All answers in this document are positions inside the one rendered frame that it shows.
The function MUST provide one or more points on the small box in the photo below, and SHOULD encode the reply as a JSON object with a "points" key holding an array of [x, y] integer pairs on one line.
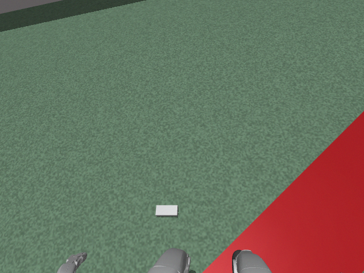
{"points": [[166, 210]]}

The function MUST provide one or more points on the right robot foot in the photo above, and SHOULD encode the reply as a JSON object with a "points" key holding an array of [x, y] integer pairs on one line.
{"points": [[235, 255]]}

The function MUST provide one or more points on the left robot hand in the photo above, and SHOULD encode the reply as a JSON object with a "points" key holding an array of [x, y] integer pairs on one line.
{"points": [[72, 263]]}

